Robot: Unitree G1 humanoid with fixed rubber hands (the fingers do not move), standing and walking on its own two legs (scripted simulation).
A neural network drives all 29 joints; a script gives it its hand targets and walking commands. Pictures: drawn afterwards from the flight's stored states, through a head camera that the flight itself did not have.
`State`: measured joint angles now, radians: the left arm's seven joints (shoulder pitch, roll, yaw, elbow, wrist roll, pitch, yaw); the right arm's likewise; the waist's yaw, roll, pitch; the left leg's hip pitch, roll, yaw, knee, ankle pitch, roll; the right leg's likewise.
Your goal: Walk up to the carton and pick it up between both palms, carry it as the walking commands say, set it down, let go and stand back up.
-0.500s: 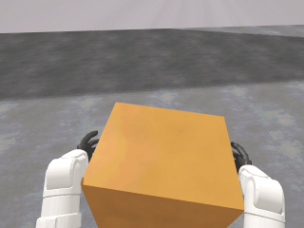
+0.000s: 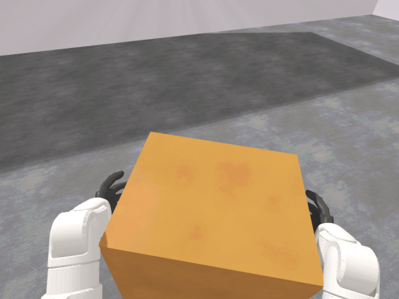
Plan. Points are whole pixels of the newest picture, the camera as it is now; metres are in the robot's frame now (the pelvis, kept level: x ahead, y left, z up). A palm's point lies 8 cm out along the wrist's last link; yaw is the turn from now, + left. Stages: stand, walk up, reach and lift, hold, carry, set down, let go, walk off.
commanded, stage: carry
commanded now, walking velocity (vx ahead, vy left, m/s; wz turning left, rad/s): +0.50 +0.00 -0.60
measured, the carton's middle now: (208, 232) +0.27 -0.01 +0.02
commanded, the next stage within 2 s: none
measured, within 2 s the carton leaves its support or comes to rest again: neither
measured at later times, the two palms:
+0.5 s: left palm (189, 103) +0.72 +0.06 +0.06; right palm (311, 133) +0.59 -0.31 +0.05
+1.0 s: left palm (236, 55) +1.21 -0.14 +0.06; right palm (317, 75) +0.97 -0.45 +0.07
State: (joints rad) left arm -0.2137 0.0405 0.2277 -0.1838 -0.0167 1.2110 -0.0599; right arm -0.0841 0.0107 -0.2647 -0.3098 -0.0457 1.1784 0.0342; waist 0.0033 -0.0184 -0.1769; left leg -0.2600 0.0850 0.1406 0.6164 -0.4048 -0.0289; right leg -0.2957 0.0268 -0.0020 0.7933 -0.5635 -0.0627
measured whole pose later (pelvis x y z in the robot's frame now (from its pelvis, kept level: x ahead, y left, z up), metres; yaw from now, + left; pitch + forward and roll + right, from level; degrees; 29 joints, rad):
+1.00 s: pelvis +0.88 -0.16 -0.01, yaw -34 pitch +5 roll -6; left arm -0.12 0.03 0.21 -0.28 -0.06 1.13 -0.04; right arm 0.03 0.04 -0.26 -0.42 -0.04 1.09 0.05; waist 0.01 0.06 -0.10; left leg -0.08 0.07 0.24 0.58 -0.60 0.07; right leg -0.49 0.02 -0.04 1.19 -0.42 -0.02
